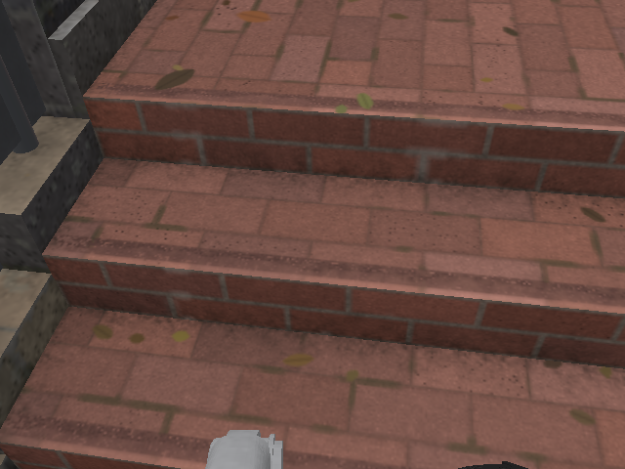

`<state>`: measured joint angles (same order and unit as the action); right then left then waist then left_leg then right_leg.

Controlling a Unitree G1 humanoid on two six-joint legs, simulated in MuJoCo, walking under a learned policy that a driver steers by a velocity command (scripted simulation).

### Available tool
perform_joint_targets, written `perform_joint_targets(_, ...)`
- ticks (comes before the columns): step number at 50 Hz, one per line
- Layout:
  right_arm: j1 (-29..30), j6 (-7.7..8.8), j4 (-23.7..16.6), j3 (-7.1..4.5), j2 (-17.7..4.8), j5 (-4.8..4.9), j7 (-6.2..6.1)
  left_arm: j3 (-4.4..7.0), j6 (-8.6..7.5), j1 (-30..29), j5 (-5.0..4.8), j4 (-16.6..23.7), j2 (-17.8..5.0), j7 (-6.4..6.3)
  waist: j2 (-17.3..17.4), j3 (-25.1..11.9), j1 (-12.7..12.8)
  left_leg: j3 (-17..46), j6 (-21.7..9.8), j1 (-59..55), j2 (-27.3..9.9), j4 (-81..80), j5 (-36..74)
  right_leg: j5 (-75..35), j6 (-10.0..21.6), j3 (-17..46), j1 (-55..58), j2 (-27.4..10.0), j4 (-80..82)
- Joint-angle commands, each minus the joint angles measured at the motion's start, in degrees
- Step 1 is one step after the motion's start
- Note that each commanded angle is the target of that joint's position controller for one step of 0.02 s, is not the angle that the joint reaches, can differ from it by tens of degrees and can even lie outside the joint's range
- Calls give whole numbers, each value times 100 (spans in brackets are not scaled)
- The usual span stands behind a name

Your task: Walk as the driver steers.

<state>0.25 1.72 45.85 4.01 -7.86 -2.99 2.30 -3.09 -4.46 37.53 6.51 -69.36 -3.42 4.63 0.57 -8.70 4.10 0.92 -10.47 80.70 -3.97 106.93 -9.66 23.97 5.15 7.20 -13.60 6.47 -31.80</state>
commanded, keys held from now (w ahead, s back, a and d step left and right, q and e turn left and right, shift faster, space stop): w+e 1.00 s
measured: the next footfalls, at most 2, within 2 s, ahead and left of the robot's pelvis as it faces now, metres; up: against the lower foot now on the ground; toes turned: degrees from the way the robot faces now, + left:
left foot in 0.10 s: +0.26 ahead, +0.12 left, +0.15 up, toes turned -1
right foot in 0.64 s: +0.48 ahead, -0.20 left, +0.31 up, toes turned -28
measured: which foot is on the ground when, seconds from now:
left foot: up 0.00-0.08, down 0.10-0.70, up 0.72-1.00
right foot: down 0.00-0.12, up 0.14-0.62, down 0.64-1.00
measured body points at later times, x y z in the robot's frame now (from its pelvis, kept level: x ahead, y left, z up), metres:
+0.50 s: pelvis +0.28 +0.01 +0.16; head +0.27 +0.01 +0.61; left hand +0.53 +0.11 +0.07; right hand +0.12 -0.13 +0.00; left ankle +0.22 +0.12 -0.57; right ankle +0.35 -0.15 -0.28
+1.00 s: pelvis +0.54 -0.11 +0.31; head +0.53 -0.10 +0.76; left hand +0.54 +0.11 +0.15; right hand +0.60 -0.38 +0.21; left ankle +0.71 -0.06 -0.13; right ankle +0.45 -0.18 -0.42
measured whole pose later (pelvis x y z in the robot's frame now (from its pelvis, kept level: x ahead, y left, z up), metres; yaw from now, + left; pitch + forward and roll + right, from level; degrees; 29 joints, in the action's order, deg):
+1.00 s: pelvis +0.54 -0.11 +0.31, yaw -35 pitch +5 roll +0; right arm -3.7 3.1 46.5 2.8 -8.7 -2.2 3.1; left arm -1.0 -3.6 31.7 6.4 -67.6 -7.3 4.3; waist -0.6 -7.5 2.5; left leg 3.7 -9.1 78.2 -3.5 115.0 -9.0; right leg 20.5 4.1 5.3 -17.3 5.3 -33.3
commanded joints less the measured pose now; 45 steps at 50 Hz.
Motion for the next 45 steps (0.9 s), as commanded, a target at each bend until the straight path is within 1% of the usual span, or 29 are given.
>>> perform_joint_targets(1, 2491, -233, -1236, 76, -89, -92, -70, 58, -203, -337, -293, 505, -688, 177, -595, 805, 31, -721, 353, -1694, -148, -2335, -908, -1904, 1183, 1837, -1612, -1555, 2538)
perform_joint_targets(2, 2046, -276, -1241, 95, 94, -47, 52, 101, -277, -745, -430, 690, -885, 244, -1133, 854, -406, -1212, 389, -3473, 121, -2534, -772, -4452, 1272, 1434, -2459, -1620, 2509)
perform_joint_targets(3, 1977, -312, -1241, 19, -116, 66, 144, 198, -348, -612, -455, 751, -1270, 277, -1166, 366, -506, -1394, 584, -4480, 570, -2632, -349, -7415, 1373, 1335, -2350, -1663, 2265)
perform_joint_targets(5, 845, -296, -894, -268, -834, 98, 39, 457, -451, -884, -684, 890, -1770, 197, -1077, 39, -946, -1124, 570, -4513, 986, -4754, -892, -10134, 950, 993, 92, -1786, 1088)
perform_joint_targets(6, -414, -222, -588, -431, -1043, 63, -105, 557, -429, -974, -480, 824, -1738, 248, -924, -577, -1312, -274, 335, -5915, 747, -5400, -458, -10308, 680, 923, 30, -1594, -369)
perform_joint_targets(7, -1663, -167, -116, -433, -1057, 168, -130, 368, -415, -99, -87, 772, -784, 309, 787, -2411, -1126, 2287, -874, -8750, -453, -6168, -119, -7777, 554, 980, -1784, -994, -2203)
perform_joint_targets(8, -2707, -170, 237, -481, -1188, -72, -176, 368, -251, -275, -163, 525, -488, 356, 1706, -2036, -1682, 5181, -1589, -8874, -1742, -8083, -2363, -1903, 337, 1121, -3411, 50, -5237)
perform_joint_targets(9, -2506, -10, 421, -544, -1363, -147, -254, 509, -173, -1140, -417, 622, -787, 430, 1223, -193, -1636, 5250, -882, -7398, -1488, -8634, -4568, -2603, 479, 1140, -4758, -248, -7194)
perform_joint_targets(10, -1711, 118, 530, -573, -1286, 13, -192, 577, -124, -1524, -550, 695, -805, 335, 833, 515, -1111, 4431, -828, -6321, -1549, -8447, -4027, -2847, 508, 716, -5020, -435, -7801)
perform_joint_targets(11, -1382, 154, 727, -419, -485, 3, -137, 564, -80, -1873, -440, 895, -693, 174, -166, 203, -852, 3509, -874, -6052, -1612, -8419, -2666, -2718, 839, 651, -4929, -422, -8340)
perform_joint_targets(13, -825, 178, 1042, -93, 663, 163, -75, 457, 77, -2067, -428, 1181, -316, 104, -432, 102, -249, 1882, -365, -5703, -1351, -8426, -884, -2611, 1104, 734, -4883, -683, -8384)
perform_joint_targets(14, -847, 270, 1169, -91, 698, 98, -102, 378, 165, -2117, -400, 1281, -112, 107, -324, 165, -18, 1085, -156, -5710, -1129, -8446, -283, -2771, 1123, 571, -5070, -807, -8154)
perform_joint_targets(17, -828, 383, 1240, -295, 361, -166, -148, 218, 253, -2774, -564, 1607, -123, 218, -143, 417, -47, -562, -31, -5457, -770, -9091, -279, -1830, 1082, -145, -5387, -1011, -7939)
perform_joint_targets(19, -1644, 319, 1612, -263, 218, -418, -81, 126, 255, -3354, -608, 1820, -243, 226, 314, 526, -271, -432, -202, -5991, -985, -9447, -454, -1395, 1258, -330, -6374, -1016, -9341)
perform_joint_targets(20, -1734, 308, 1702, -220, 278, -520, -55, 100, 222, -3626, -662, 2008, -235, 150, 80, 593, -256, -520, -129, -6186, -999, -9525, -510, -1411, 1389, -185, -6728, -1046, -9086)
perform_joint_targets(23, -2595, 341, 2112, -135, 100, -637, -56, -36, 257, -4408, -662, 2449, -382, -26, 33, 543, -536, -633, -123, -7509, -1156, -9745, 113, -1364, 1480, -118, -7635, -1159, -8508)
perform_joint_targets(26, -3043, 386, 2089, -77, -96, -591, 146, 24, 552, -5281, -489, 2789, -667, -2, 210, 439, -712, -1123, -234, -7658, -1208, -10317, 758, -2026, 1221, -997, -6897, -1469, -6337)
perform_joint_targets(28, -2846, 467, 1979, -83, -220, -285, 325, -11, 791, -5725, -444, 3003, -494, 139, 251, 585, -529, -1646, -346, -6507, -1272, -10787, 2056, -910, 970, -1666, -4884, -1353, -5592)
perform_joint_targets(30, -3183, 620, 2006, -189, -867, -117, 325, 6, 781, -5176, -501, 2927, -421, 270, 637, 303, -133, -1920, -429, -7245, -1421, -9900, 6514, -731, 784, -1869, -3945, -826, -5205)
perform_joint_targets(33, -3095, 699, 1734, -518, -1549, -121, 212, 268, 477, -3845, -634, 2619, -914, 68, 1337, -135, 257, -1843, -80, -8701, -1535, -8440, 9125, -680, 694, -1836, -2191, -44, -2729)
perform_joint_targets(34, -3554, 745, 1511, -454, -1111, -507, 274, 313, 442, -2902, -812, 2439, -1277, -114, 572, -1555, 161, -1385, 220, -6705, -1233, -6833, 8282, -2898, 1272, -305, 761, -480, -3187)
perform_joint_targets(35, -3137, 683, 1366, -484, -1261, -501, 471, 478, 536, -1332, -575, 1992, -1557, -274, -3, -1789, 843, -1088, 480, -5137, -540, -5271, 4641, -2094, 1495, 1383, 2149, -822, -1303)
perform_joint_targets(36, -2773, 521, 1268, -497, -734, -185, 651, 681, 523, -260, -388, 1446, -2128, -257, -601, -1382, 902, -82, 711, -3774, 344, -2324, 591, -1551, 1812, 3467, 2054, -1668, 458)
perform_joint_targets(37, -2643, 433, 1171, -485, -497, -20, 648, 915, 338, -324, -274, 1217, -2339, -352, -302, -568, 700, 1046, 635, -2780, 463, -509, 948, -895, 1531, 3672, 1350, -1849, 771)
perform_joint_targets(39, -2048, 446, 943, -442, -194, -164, 433, 689, 93, -1370, -440, 1012, -1294, -240, -329, 269, 19, 1194, 387, -1815, 571, 1204, 884, -604, 1444, 2899, 27, -1524, 459)
perform_joint_targets(41, -1648, 300, 576, -293, 70, -53, 268, 393, 70, -2354, -326, 965, -566, -48, 176, 278, -786, 1139, -61, -1597, 387, 1189, 1040, -1002, 1137, 1914, -967, -1266, 568)
perform_joint_targets(43, -1492, 124, 457, -275, -124, -37, 217, 340, 19, -2857, -330, 1127, -569, 15, 52, 483, -1019, 649, -59, -1488, 156, 1210, 314, -1023, 1165, 1265, -1691, -1234, 983)
perform_joint_targets(44, -1372, 155, 450, -242, -151, 54, 191, 338, 1, -2468, -270, 992, -562, -29, -557, 526, -909, 482, -56, -1045, 297, 2352, -319, -1067, 1195, 1197, -1547, -1203, 1085)
perform_joint_targets(45, -1235, 196, 372, -183, -136, 79, 197, 287, -12, -2078, -147, 782, -497, -75, -477, 537, -839, 454, -98, -514, 350, 2867, -416, -879, 1115, 1191, -1418, -1205, 1064)
Keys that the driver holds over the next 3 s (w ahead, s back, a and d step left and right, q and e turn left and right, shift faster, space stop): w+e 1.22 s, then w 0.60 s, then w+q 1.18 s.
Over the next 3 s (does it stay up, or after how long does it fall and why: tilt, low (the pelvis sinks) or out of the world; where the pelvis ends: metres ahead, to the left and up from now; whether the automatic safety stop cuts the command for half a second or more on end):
stays up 1.30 -0.81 0.63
